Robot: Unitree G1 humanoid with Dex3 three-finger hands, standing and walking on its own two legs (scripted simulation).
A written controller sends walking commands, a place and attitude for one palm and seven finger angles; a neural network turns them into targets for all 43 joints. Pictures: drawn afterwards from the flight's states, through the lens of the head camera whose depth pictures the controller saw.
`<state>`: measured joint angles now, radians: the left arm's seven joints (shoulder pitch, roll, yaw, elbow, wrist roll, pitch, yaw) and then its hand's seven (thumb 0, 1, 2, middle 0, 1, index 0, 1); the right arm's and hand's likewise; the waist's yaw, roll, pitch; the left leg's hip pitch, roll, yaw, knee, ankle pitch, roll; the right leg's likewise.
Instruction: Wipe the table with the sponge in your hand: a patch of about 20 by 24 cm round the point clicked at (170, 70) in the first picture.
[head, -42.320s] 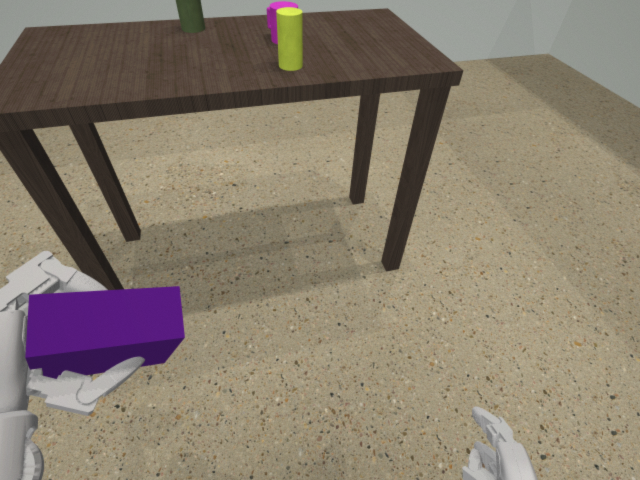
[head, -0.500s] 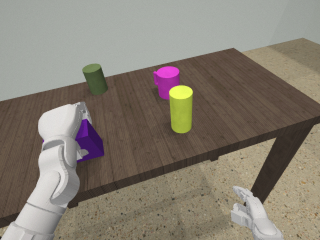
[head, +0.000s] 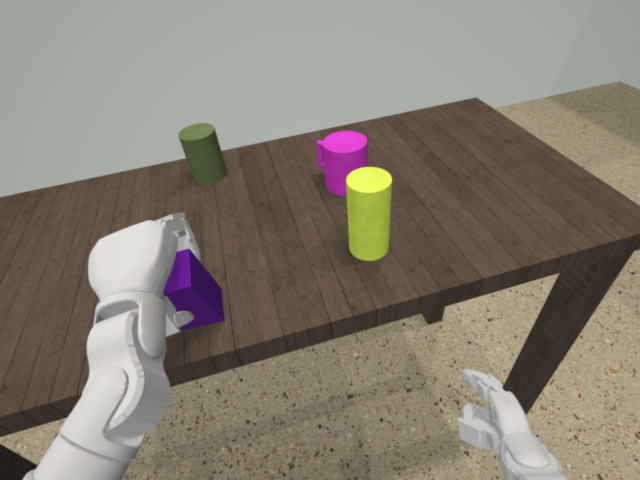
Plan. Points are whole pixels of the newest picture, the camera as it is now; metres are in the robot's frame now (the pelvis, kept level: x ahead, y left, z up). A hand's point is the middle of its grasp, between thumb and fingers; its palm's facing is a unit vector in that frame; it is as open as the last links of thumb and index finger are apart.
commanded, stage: slide across to the third lane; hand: left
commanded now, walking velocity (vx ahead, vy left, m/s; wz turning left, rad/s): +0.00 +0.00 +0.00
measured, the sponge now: (174, 303) +0.28 +0.24 +0.10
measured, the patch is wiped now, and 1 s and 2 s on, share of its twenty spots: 0.50 0.65 0.75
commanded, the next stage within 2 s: wipe forward along the third lane in 0.46 s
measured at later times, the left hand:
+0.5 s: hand (231, 263) +0.30 +0.15 +0.16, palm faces +0.21 -0.23 -0.95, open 9.4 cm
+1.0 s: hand (239, 238) +0.35 +0.16 +0.15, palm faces +0.12 -0.12 -0.99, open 9.4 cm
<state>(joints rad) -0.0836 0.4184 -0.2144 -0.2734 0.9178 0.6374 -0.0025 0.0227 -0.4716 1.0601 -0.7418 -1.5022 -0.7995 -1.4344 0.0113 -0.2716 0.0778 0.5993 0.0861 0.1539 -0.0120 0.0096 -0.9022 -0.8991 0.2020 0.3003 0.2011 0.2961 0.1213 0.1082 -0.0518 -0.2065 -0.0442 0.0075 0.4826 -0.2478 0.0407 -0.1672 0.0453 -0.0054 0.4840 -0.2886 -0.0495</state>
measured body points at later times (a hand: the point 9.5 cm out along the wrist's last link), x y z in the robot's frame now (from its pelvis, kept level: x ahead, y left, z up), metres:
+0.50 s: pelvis -0.01 -0.02 +0.00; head -0.04 -0.07 +0.45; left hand +0.28 +0.16 +0.22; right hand +0.26 -0.20 -0.06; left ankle +0.01 +0.09 -0.74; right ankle -0.02 -0.09 -0.74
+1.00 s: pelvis +0.00 -0.04 +0.00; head -0.03 -0.09 +0.45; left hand +0.34 +0.17 +0.21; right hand +0.23 -0.26 -0.09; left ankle +0.01 +0.09 -0.74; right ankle -0.02 -0.09 -0.74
